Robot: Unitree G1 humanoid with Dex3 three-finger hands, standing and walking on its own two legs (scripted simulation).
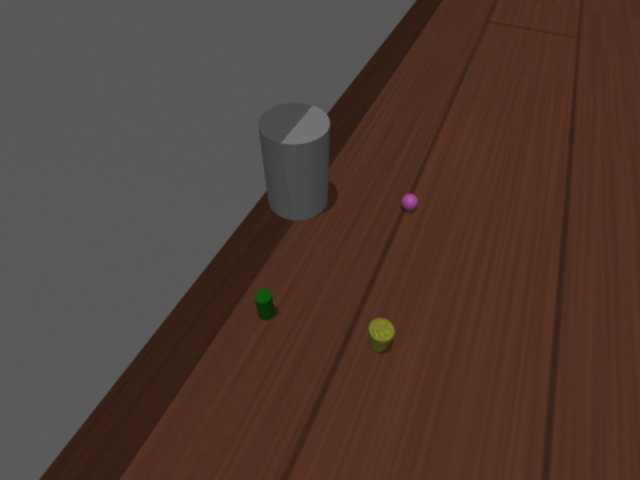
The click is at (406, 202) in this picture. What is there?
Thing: free ball
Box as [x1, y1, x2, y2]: [401, 194, 417, 209]
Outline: 406,194 402,197 401,204 406,209 412,209 416,206 417,199 413,194
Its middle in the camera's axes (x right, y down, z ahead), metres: +0.39 -0.16 +1.72
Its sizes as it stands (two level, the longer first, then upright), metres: 0.073 0.073 0.073
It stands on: the floor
